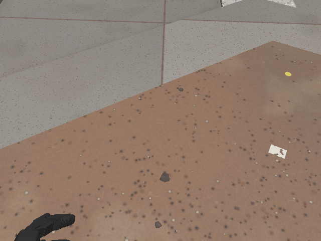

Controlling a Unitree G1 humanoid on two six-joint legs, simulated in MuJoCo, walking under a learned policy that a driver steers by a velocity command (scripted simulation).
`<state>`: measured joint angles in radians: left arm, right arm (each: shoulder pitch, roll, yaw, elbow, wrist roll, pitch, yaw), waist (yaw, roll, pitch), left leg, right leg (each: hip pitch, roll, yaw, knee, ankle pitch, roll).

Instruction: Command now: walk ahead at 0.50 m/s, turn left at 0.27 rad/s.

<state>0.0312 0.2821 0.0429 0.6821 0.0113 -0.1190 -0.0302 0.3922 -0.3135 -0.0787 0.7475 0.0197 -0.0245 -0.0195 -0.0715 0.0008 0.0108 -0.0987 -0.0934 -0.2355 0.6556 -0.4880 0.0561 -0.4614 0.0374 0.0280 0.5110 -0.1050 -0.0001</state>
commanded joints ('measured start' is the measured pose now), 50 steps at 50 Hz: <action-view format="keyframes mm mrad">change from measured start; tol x32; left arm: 1 388 227 81 51 -18 2 -6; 50 273 187 69 -115 -28 69 -3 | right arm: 1 132 -51 14 -62 16 -32 1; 16 -368 -44 27 -165 -11 -90 40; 22 -1 -249 -49 -84 -33 -74 17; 50 -194 -132 4 -69 0 -119 26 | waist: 1 136 -279 -326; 20 23 -99 -64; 22 -4 323 -288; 50 131 -4 -119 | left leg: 1 -617 -2 34 601 -95 -40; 15 -307 87 176 -97 476 -98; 20 20 134 150 -226 400 -29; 23 369 503 -479 -374 -95 178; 44 159 347 418 -122 1197 31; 45 24 312 439 105 1124 -2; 47 -604 41 236 725 -119 -83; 50 -680 180 145 597 107 -50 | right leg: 1 830 -426 821 -212 -387 -312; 18 232 -201 327 -228 -54 -159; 24 -367 -69 108 694 -370 -15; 44 102 12 -141 93 -60 -128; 47 885 -382 808 -146 -227 -443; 50 553 -275 495 -224 -144 -306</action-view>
